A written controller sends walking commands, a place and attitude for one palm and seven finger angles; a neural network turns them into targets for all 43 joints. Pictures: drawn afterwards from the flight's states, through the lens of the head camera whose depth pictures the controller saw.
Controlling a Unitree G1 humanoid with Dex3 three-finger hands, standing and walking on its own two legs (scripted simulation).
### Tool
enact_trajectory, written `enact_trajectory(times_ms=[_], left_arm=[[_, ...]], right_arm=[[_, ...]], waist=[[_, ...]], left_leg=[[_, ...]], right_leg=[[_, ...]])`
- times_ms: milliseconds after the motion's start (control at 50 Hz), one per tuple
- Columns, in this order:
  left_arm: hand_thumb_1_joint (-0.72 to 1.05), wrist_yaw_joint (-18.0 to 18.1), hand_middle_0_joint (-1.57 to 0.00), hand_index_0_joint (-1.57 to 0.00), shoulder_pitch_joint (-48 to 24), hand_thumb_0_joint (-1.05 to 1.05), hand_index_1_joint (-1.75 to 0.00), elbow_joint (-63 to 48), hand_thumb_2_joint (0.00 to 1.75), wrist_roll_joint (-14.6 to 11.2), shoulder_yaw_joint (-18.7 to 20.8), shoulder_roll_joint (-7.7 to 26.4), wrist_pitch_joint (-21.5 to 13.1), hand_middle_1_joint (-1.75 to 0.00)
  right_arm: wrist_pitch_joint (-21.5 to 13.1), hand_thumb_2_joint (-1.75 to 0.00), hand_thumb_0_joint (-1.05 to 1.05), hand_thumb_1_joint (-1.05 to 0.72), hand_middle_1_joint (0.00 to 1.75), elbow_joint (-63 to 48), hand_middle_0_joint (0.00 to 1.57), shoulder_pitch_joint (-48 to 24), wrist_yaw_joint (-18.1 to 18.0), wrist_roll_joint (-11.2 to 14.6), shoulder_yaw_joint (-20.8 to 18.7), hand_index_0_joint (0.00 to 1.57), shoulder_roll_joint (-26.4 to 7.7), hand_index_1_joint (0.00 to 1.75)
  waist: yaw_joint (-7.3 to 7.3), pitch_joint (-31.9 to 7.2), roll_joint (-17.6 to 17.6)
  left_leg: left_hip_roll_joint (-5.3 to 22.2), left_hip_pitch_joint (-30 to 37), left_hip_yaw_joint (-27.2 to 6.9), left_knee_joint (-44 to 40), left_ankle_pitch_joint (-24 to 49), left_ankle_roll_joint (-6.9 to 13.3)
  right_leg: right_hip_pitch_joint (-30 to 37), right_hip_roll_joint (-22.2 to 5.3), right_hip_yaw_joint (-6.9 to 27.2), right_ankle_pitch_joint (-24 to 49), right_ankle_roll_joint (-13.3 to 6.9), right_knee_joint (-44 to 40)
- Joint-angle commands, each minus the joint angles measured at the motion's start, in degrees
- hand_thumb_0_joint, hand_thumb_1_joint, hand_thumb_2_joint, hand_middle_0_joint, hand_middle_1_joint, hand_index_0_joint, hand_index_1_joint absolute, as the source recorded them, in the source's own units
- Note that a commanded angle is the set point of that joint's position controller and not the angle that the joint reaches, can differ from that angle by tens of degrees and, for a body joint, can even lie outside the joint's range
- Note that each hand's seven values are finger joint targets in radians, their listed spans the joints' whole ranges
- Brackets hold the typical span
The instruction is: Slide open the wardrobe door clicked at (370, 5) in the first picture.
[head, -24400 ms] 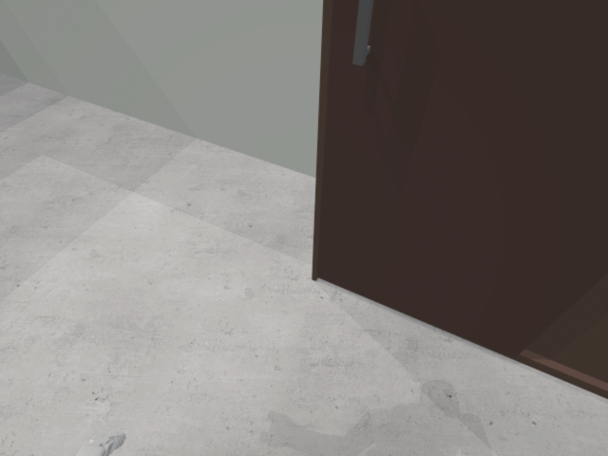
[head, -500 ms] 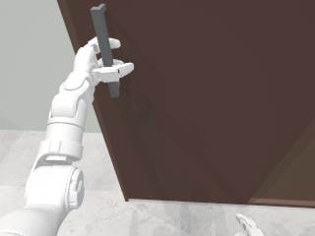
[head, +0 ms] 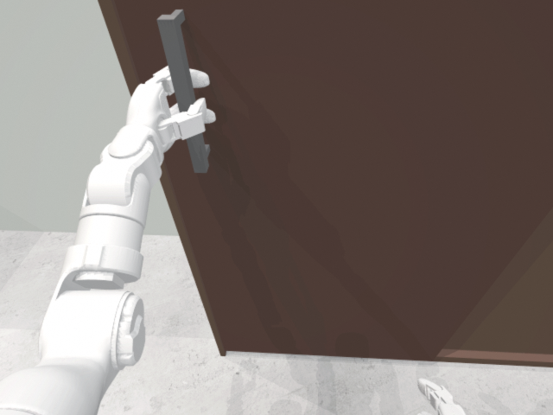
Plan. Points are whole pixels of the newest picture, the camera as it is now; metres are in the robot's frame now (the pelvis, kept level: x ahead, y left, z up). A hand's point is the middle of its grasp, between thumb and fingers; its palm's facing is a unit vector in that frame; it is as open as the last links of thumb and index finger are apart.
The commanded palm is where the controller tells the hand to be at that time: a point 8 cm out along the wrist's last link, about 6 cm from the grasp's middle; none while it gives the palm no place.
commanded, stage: grip the handle and tug to test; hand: left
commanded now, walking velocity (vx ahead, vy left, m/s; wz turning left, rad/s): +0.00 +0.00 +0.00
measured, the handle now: (191, 99) +0.48 +0.15 +0.25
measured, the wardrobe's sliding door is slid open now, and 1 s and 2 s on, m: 0.00 0.00 0.01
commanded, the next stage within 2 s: tug the door sideways, standing still in 0.46 s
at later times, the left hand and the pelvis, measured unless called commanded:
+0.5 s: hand (198, 120) +0.42 +0.13 +0.25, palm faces +0.00 -1.00 -0.01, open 5.8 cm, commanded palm +0.38 +0.18 +0.25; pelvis +0.02 +0.00 +0.00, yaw -2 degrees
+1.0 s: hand (200, 119) +0.43 +0.13 +0.25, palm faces +0.07 -1.00 -0.04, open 5.8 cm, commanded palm +0.40 +0.13 +0.25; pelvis +0.02 +0.00 +0.00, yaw +3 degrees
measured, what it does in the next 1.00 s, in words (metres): stands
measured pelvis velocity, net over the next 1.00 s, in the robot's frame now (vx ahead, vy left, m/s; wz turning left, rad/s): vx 0.02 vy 0.00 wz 0.05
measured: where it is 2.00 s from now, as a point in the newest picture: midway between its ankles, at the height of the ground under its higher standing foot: outside the picture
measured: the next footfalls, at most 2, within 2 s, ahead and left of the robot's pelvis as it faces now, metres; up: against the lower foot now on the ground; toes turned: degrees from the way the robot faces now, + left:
right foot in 1.98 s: +0.08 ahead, -0.20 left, +0.00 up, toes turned -2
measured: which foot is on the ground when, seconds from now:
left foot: down 0.00-1.00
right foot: down 0.00-1.00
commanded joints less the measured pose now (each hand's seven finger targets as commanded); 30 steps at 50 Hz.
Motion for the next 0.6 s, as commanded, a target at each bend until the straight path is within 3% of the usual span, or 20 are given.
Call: enact_trajectory(times_ms=[0,60,80,100,120,180,220,240,360,380,460,520,580], left_arm=[[0.90,0.5,-0.45,-0.45,-31.9,0.00,-1.40,-13.0,0.90,-0.3,1.9,10.0,-4.5,-1.40],[0.90,0.3,-0.45,-0.45,-29.7,0.00,-1.40,-11.9,0.90,-0.5,2.7,10.2,-4.3,-1.40],[0.90,0.3,-0.45,-0.45,-28.7,0.00,-1.40,-11.9,0.90,-0.3,3.8,11.8,-4.6,-1.40],[0.90,0.2,-0.45,-0.45,-30.1,0.00,-1.40,-13.6,0.90,-0.3,2.2,10.2,-4.9,-1.40],[0.90,-0.1,-0.45,-0.45,-29.9,0.00,-1.40,-14.3,0.90,-0.5,1.3,8.6,-4.9,-1.40],[0.90,-0.1,-0.45,-0.45,-26.0,0.00,-1.40,-15.1,0.90,-0.7,2.6,9.8,-4.7,-1.40],[0.90,-0.3,-0.45,-0.45,-26.6,0.00,-1.40,-18.0,0.90,-1.0,1.5,8.1,-4.6,-1.40],[0.90,-0.3,-0.45,-0.45,-24.4,0.00,-1.40,-18.8,0.90,-1.0,3.1,9.7,-4.3,-1.40],[0.90,-1.1,-0.45,-0.45,-17.2,0.00,-1.40,-28.6,0.90,-1.5,4.9,10.5,-2.7,-1.40],[0.90,-1.2,-0.45,-0.45,-12.8,0.00,-1.40,-29.1,0.90,-1.5,5.7,10.9,-2.3,-1.40],[0.90,-1.3,-0.45,-0.45,-10.2,0.00,-1.40,-34.7,0.90,-1.9,5.0,9.6,0.2,-1.40],[0.90,-1.1,-0.45,-0.45,-7.3,0.00,-1.40,-38.0,0.90,-1.8,6.0,10.7,2.1,-1.40],[0.90,-0.6,-0.45,-0.45,-14.6,0.00,-1.40,-37.5,0.90,-1.5,0.8,6.0,3.9,-1.40]], right_arm=[[-2.9,-0.90,0.00,-0.90,0.30,-8.5,0.20,-6.1,-0.3,-0.3,-2.5,0.20,-6.8,0.30],[-3.0,-0.90,0.00,-0.90,0.30,-8.6,0.20,-6.3,-0.1,-0.3,-2.4,0.20,-6.6,0.30],[-2.7,-0.90,0.00,-0.90,0.30,-8.6,0.20,-6.3,-0.2,-0.3,-2.5,0.20,-6.9,0.30],[-2.7,-0.90,0.00,-0.90,0.30,-9.0,0.20,-6.7,-0.1,-0.3,-2.4,0.20,-6.7,0.30],[-2.9,-0.90,0.00,-0.90,0.30,-9.1,0.20,-6.8,0.0,-0.3,-2.4,0.20,-6.4,0.30],[-2.6,-0.90,0.00,-0.90,0.30,-9.6,0.20,-7.4,0.1,-0.1,-2.5,0.20,-6.6,0.30],[-2.8,-0.90,0.00,-0.90,0.30,-10.1,0.20,-7.9,0.3,-0.2,-2.4,0.20,-6.3,0.30],[-2.7,-0.90,0.00,-0.90,0.30,-10.1,0.20,-8.1,0.4,-0.2,-2.4,0.20,-6.4,0.30],[-1.6,-0.90,0.00,-0.90,0.30,-12.2,0.20,-10.0,1.0,-0.2,-2.4,0.20,-6.3,0.30],[-1.3,-0.90,0.00,-0.90,0.30,-12.8,0.20,-10.7,1.2,-0.2,-2.5,0.20,-6.4,0.30],[-0.4,-0.90,0.00,-0.90,0.30,-13.3,0.20,-11.7,1.6,-0.1,-2.4,0.20,-6.2,0.30],[0.2,-0.90,0.00,-0.90,0.30,-13.7,0.20,-12.5,1.7,0.0,-2.4,0.20,-6.2,0.30],[0.1,-0.90,0.00,-0.90,0.30,-12.4,0.20,-12.1,1.5,-0.1,-2.6,0.20,-6.1,0.30]], waist=[[-0.45,-16.2,-3.7],[0.16,-16.6,-4.0],[0.49,-16.6,-4.7],[0.18,-16.8,-3.2],[-0.07,-16.9,-4.3],[0.90,-17.0,-4.6],[0.65,-17.2,-3.4],[1.23,-17.5,-3.8],[2.78,-20.8,-3.4],[3.55,-20.6,-3.1],[3.19,-19.8,-3.9],[3.74,-19.9,-2.9],[1.46,-18.8,-2.8]], left_leg=[[0.1,7.5,-3.5,-1.0,14.2,1.3],[-0.1,7.2,-3.4,-0.9,14.0,1.4],[0.0,7.0,-3.4,-1.2,13.9,1.3],[-0.1,7.3,-3.4,-1.2,14.1,1.4],[0.0,7.8,-3.4,-0.8,15.0,1.5],[0.1,7.8,-3.3,-1.1,15.6,1.3],[0.0,8.3,-3.3,-1.0,15.8,1.4],[0.1,8.2,-3.1,-0.9,16.4,1.4],[-0.2,9.0,-2.5,-0.5,22.5,1.2],[0.0,9.4,-2.4,-0.5,23.8,1.1],[0.0,9.2,-1.9,0.0,25.9,1.2],[0.0,9.4,-1.8,0.5,28.7,1.1],[0.2,11.3,-1.9,1.6,29.9,1.0]], right_leg=[[2.2,-0.4,2.4,15.1,-0.3,-1.9],[2.7,-0.4,2.7,15.5,-0.3,-1.8],[3.5,-0.4,2.5,15.0,-0.3,-2.0],[3.4,-0.6,2.7,15.5,-0.4,-1.9],[3.3,-0.4,2.6,16.7,-0.3,-1.6],[4.4,-0.4,2.3,16.9,-0.4,-1.5],[4.1,-0.4,2.5,17.5,-0.4,-1.5],[4.7,-0.3,2.5,18.2,-0.5,-1.3],[9.2,-0.5,2.3,25.9,-0.6,0.3],[9.7,-0.4,2.3,26.6,-0.6,0.4],[9.9,-0.3,2.0,30.1,-0.3,0.9],[10.5,-0.4,2.0,32.5,-0.3,1.5],[7.4,-0.1,1.7,32.4,0.0,1.4]])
